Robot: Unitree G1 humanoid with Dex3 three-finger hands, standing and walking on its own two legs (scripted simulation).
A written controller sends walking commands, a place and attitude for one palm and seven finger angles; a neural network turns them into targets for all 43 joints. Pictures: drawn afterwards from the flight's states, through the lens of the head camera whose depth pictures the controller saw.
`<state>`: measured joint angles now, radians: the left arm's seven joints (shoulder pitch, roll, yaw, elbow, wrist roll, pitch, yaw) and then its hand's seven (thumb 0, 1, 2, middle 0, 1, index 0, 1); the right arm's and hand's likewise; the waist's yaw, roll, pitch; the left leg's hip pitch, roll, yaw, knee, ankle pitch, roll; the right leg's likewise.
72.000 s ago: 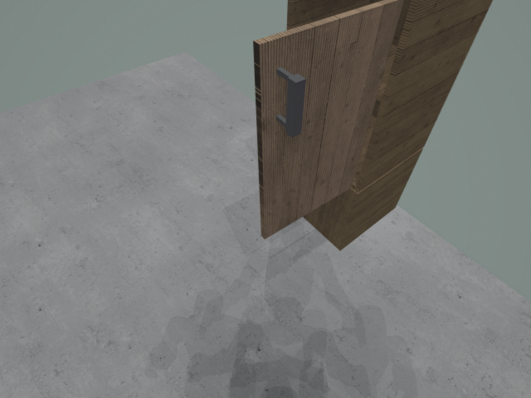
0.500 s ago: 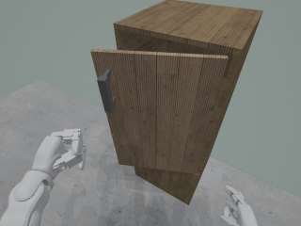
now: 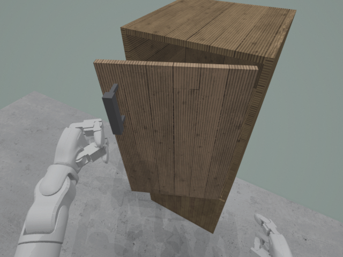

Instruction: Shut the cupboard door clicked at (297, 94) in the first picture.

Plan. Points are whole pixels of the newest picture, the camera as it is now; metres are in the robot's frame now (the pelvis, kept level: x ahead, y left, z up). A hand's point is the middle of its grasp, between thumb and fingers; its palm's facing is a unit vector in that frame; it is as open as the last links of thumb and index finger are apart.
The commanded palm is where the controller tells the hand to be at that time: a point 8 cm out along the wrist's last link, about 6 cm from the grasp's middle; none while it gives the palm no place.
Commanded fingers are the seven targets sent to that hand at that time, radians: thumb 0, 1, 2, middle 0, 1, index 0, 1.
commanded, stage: bring the fist close to the handle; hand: left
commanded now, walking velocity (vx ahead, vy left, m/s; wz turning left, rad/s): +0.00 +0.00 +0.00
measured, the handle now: (116, 109) +0.43 +0.18 +0.14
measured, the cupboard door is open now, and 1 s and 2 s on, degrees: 23 22 2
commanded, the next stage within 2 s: push the door shut along its arc in 0.76 s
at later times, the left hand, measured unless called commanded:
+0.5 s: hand (120, 133) +0.35 +0.15 +0.14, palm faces -0.04 -1.00 -0.04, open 3.0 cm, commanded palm +0.32 +0.20 +0.14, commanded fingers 0.00 0.90 0.90 -1.30 -1.50 -1.30 -1.50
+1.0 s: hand (119, 136) +0.33 +0.15 +0.14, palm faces -0.07 -1.00 -0.05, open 3.1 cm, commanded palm +0.33 +0.20 +0.14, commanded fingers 0.00 0.90 0.90 -1.30 -1.50 -1.30 -1.50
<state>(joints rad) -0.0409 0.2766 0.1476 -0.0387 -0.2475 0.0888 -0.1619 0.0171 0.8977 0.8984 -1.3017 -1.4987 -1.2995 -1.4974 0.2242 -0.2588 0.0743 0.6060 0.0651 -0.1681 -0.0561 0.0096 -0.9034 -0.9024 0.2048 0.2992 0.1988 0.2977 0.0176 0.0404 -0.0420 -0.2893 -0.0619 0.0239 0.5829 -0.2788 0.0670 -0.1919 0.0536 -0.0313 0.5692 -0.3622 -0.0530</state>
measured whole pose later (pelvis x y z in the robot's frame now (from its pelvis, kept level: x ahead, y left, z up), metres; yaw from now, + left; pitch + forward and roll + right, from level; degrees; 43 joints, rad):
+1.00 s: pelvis -0.01 -0.01 +0.00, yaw +0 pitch -1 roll +0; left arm -0.26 0.28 0.12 0.25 -0.24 0.07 -0.18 0.02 0.90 0.90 -1.30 -1.50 -1.30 -1.50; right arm 0.21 -0.26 0.07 0.60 0.08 -0.07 -0.06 0.01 -0.90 -0.90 0.20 0.30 0.20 0.30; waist -0.01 0.04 -0.04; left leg -0.29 -0.05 0.02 0.56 -0.26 0.06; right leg -0.20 0.06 -0.04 0.56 -0.34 -0.07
